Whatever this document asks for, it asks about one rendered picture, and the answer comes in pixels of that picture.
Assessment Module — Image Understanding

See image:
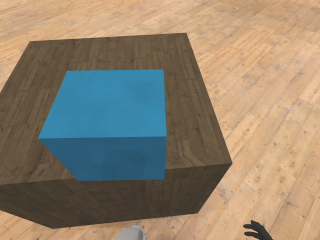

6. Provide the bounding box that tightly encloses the pedestal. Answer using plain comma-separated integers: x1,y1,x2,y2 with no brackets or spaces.
0,32,233,229

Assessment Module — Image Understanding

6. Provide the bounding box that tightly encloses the left robot shin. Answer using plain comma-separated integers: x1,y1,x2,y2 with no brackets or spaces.
132,225,141,230

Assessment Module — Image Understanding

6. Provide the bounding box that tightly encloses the carton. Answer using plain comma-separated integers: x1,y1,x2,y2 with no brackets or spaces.
38,69,167,181

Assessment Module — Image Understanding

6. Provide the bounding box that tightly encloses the robot left thigh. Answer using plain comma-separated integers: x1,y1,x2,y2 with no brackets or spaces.
114,227,147,240

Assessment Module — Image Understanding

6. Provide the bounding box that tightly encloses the robot right hand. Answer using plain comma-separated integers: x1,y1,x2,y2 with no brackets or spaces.
243,220,273,240

